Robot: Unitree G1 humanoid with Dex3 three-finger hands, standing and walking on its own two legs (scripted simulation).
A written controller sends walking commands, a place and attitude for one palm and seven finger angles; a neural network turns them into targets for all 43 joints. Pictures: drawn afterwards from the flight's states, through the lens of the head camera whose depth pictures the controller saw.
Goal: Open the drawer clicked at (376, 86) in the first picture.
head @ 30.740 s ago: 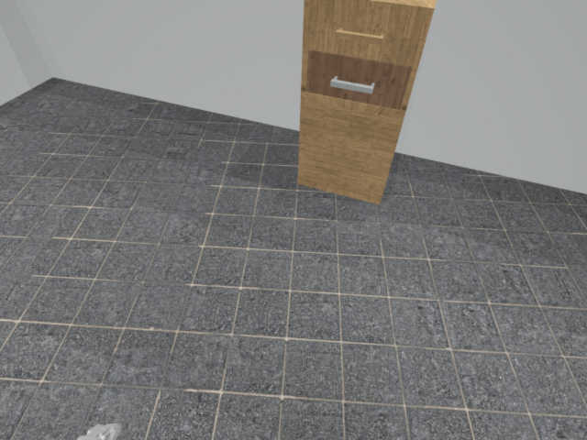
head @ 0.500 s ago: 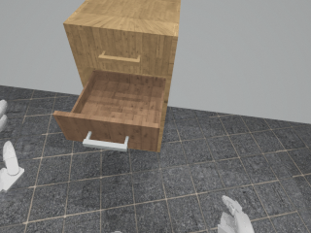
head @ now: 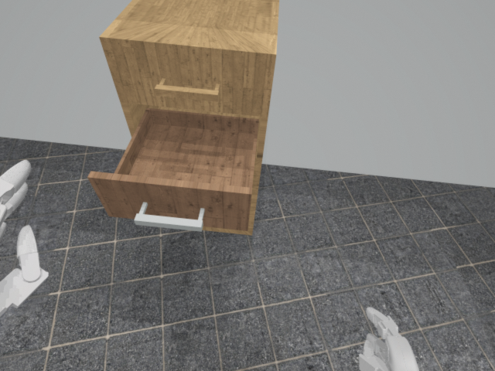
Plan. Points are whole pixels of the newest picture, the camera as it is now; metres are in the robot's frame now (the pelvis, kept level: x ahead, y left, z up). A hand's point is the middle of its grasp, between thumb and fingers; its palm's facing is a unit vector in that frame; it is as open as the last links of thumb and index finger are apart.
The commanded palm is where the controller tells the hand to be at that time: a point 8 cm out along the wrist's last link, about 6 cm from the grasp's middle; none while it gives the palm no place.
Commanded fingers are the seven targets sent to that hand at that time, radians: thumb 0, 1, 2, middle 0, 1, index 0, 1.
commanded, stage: stop stepping back and stand still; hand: left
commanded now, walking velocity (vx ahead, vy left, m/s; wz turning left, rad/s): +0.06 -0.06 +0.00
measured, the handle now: (171, 215) +0.48 +0.20 -0.17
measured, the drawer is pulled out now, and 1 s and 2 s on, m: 0.29 0.29 0.29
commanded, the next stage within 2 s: let the arm hang, fingers relaxed in 0.06 s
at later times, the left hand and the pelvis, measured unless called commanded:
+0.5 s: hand out of the picture +0.07 +0.16 -0.17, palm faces +0.05 -0.99 -0.16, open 6.9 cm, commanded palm none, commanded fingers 0.00 0.90 0.90 -0.20 -0.30 -0.20 -0.30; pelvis +0.01 -0.01 +0.00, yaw +1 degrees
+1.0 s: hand out of the picture -0.02 +0.17 -0.17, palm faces +0.01 -0.98 -0.19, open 7.3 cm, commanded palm none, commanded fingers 0.00 0.90 0.90 -0.20 -0.30 -0.20 -0.30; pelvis -0.01 +0.00 +0.00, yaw -1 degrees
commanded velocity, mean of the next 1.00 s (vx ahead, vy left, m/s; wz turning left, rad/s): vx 0.00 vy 0.00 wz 0.00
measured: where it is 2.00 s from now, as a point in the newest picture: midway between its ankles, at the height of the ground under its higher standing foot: outside the picture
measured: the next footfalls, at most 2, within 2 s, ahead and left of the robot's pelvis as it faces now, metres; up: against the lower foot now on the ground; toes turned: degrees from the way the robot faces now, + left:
none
